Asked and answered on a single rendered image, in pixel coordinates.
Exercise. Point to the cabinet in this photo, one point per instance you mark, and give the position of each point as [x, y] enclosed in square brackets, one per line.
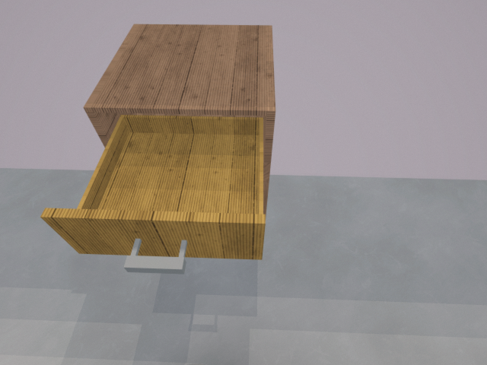
[190, 70]

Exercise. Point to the drawer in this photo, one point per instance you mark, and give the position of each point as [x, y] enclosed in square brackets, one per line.
[164, 179]

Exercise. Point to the handle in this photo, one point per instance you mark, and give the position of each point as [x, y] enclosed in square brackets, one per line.
[156, 264]

